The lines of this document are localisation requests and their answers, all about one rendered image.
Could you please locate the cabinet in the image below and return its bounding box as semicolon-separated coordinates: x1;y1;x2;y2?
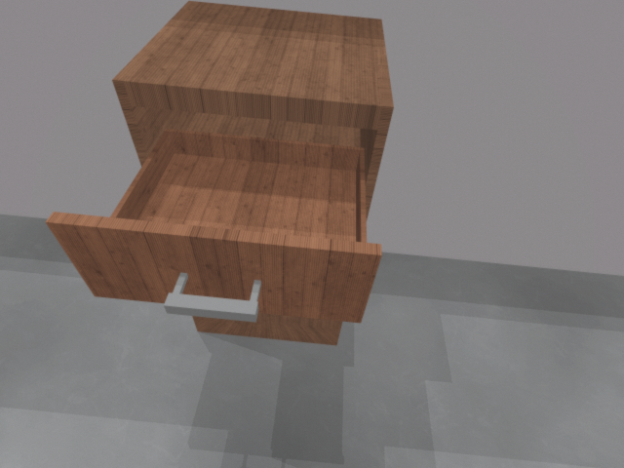
112;1;394;345

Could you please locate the drawer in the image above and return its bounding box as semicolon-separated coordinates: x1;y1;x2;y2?
46;129;382;323

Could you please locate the handle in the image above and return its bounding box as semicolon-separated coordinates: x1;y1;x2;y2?
164;272;261;322

